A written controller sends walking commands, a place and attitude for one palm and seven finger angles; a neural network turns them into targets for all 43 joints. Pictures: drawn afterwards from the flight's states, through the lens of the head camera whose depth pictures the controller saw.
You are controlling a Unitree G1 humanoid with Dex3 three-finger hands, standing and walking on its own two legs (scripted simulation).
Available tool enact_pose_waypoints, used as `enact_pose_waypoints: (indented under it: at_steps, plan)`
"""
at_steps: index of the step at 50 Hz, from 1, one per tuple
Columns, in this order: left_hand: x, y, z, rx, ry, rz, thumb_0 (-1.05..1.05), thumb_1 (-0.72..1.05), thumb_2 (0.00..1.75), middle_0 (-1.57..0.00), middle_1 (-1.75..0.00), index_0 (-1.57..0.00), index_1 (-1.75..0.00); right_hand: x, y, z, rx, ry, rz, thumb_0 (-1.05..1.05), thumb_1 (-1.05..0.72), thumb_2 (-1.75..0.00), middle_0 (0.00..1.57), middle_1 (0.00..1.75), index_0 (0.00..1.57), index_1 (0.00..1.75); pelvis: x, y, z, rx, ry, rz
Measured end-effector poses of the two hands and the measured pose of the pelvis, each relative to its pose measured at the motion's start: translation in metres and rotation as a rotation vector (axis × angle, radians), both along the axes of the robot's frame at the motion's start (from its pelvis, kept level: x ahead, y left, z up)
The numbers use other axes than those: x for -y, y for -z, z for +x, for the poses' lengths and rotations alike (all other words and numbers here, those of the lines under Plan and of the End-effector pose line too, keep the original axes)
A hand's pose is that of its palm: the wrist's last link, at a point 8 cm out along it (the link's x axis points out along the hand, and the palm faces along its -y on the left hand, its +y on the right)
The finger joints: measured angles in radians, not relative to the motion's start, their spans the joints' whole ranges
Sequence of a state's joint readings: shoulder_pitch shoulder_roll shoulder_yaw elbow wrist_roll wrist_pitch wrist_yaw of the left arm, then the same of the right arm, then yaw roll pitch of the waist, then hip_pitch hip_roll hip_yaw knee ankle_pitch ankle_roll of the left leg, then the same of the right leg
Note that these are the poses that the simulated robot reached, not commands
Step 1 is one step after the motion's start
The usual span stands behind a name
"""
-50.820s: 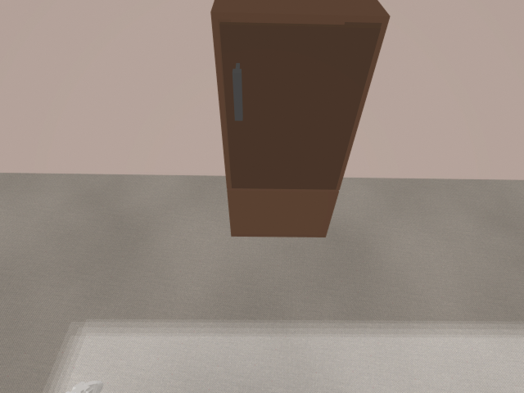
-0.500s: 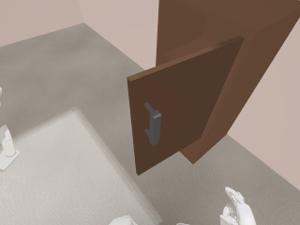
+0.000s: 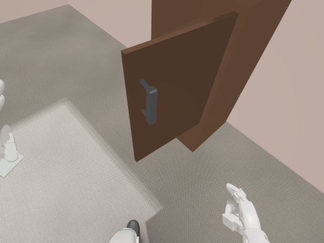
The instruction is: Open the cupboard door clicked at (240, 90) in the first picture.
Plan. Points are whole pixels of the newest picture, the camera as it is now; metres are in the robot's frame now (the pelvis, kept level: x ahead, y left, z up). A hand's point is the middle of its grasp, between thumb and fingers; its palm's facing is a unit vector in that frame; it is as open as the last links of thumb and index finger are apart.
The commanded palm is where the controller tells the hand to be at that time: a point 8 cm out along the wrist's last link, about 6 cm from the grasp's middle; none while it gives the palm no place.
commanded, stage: stop stepping back and stand still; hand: left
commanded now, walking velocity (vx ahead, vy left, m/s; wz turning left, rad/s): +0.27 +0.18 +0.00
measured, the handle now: (147, 103) +0.49 +0.09 +0.02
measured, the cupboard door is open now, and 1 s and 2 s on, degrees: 83 83 83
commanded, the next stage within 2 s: let the arm hang, fingers relaxed in 0.86 s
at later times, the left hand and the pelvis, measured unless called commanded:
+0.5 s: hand out of the picture +0.10 +0.26 +0.18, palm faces +0.44 -0.79 -0.44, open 7.4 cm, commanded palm +0.06 +0.30 +0.19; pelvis -0.08 +0.00 +0.00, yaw +0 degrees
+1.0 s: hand out of the picture +0.13 +0.26 +0.14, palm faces +0.37 -0.79 -0.48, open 7.4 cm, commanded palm none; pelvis -0.08 +0.00 +0.01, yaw +1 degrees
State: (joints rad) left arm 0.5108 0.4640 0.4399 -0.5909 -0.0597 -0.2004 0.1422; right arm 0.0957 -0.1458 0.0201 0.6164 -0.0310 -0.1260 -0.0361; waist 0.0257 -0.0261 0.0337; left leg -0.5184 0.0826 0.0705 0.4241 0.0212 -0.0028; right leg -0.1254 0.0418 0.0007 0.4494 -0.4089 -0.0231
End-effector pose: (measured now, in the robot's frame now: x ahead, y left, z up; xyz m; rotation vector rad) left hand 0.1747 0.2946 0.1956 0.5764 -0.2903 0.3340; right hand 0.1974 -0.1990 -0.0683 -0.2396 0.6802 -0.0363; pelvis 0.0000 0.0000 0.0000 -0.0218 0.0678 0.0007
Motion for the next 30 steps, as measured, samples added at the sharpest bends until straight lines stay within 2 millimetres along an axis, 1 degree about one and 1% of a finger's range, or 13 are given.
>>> enact_pose_waypoints:
  at_steps: [2,5,9,11,14,19,22,24,27,30]
  plan:
    - [0.011,-0.001,-0.006,-0.025,0.039,0.013,0.01,0.89,0.90,-0.21,-0.30,-0.21,-0.30,0.011,0.002,-0.014,-0.026,0.028,0.000,0.01,-0.90,-0.90,0.20,0.30,0.20,0.30,0.004,-0.003,-0.011,0.014,0.002,-0.011]
    - [0.017,-0.004,-0.018,-0.064,0.061,0.045,0.01,0.89,0.90,-0.22,-0.30,-0.21,-0.30,0.028,-0.004,-0.040,-0.059,0.081,-0.017,0.01,-0.90,-0.90,0.20,0.30,0.20,0.30,0.009,-0.008,-0.017,0.020,0.016,0.019]
    - [0.011,-0.001,-0.034,-0.073,0.033,0.038,0.01,0.88,0.90,-0.22,-0.30,-0.22,-0.30,0.052,-0.007,-0.068,-0.044,0.145,-0.072,0.01,-0.90,-0.90,0.20,0.30,0.20,0.30,0.007,-0.004,-0.021,0.035,0.015,0.007]
    - [0.006,0.002,-0.040,-0.061,0.009,0.011,0.01,0.88,0.90,-0.22,-0.30,-0.22,-0.30,0.060,-0.009,-0.083,-0.048,0.173,-0.091,0.01,-0.91,-0.90,0.20,0.30,0.20,0.30,0.006,-0.005,-0.029,0.054,0.008,0.014]
    - [0.001,0.008,-0.053,-0.060,-0.022,-0.027,0.01,0.89,0.90,-0.22,-0.30,-0.21,-0.30,0.068,-0.013,-0.103,-0.035,0.181,-0.111,0.01,-0.91,-0.90,0.20,0.30,0.20,0.30,0.006,-0.006,-0.043,0.073,0.003,0.011]
    - [0.006,0.007,-0.084,-0.053,-0.032,-0.043,0.01,0.89,0.90,-0.22,-0.30,-0.21,-0.30,0.066,-0.014,-0.129,-0.023,0.171,-0.106,0.01,-0.91,-0.90,0.20,0.30,0.20,0.29,0.008,-0.009,-0.064,0.085,-0.020,-0.004]
    - [0.007,0.002,-0.103,-0.032,-0.036,-0.034,0.01,0.89,0.90,-0.22,-0.30,-0.21,-0.30,0.061,-0.010,-0.140,-0.032,0.158,-0.098,0.01,-0.91,-0.90,0.20,0.30,0.20,0.30,0.008,-0.009,-0.074,0.093,-0.015,-0.007]
    - [0.005,0.000,-0.111,0.004,-0.042,-0.033,0.01,0.89,0.90,-0.22,-0.30,-0.21,-0.30,0.057,-0.005,-0.146,-0.041,0.152,-0.096,0.01,-0.91,-0.90,0.20,0.30,0.20,0.30,0.006,-0.006,-0.077,0.103,-0.006,-0.010]
    - [-0.004,0.003,-0.113,0.072,-0.063,-0.055,0.01,0.89,0.90,-0.22,-0.30,-0.21,-0.30,0.050,0.005,-0.153,-0.056,0.146,-0.098,0.01,-0.91,-0.90,0.20,0.30,0.20,0.30,0.000,0.000,-0.079,0.116,-0.020,-0.013]
    - [-0.013,0.008,-0.107,0.081,-0.094,-0.080,0.01,0.89,0.90,-0.22,-0.30,-0.21,-0.30,0.038,0.010,-0.157,-0.056,0.147,-0.074,0.01,-0.91,-0.90,0.20,0.30,0.20,0.30,-0.003,0.002,-0.085,0.128,-0.011,0.002]
